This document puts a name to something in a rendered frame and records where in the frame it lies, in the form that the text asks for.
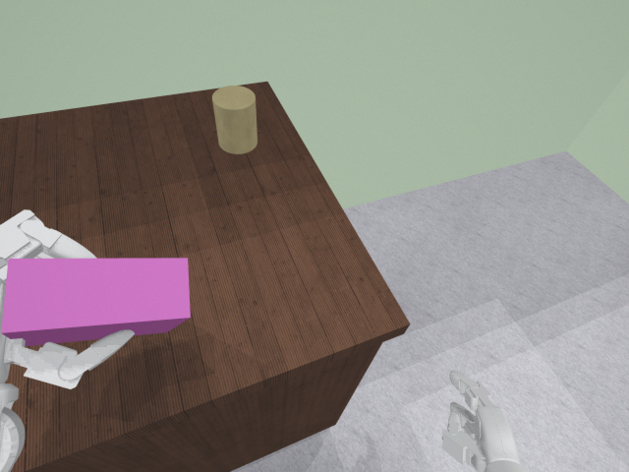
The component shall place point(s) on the table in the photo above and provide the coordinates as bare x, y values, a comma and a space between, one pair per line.
288, 308

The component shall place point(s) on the robot left hand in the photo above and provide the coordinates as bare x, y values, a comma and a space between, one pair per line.
24, 236

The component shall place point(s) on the robot right hand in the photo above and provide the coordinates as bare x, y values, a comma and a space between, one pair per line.
487, 437

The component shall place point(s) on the sponge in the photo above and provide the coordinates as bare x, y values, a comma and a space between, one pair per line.
67, 300

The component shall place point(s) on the robot left forearm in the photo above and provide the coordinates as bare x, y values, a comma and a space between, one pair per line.
12, 430

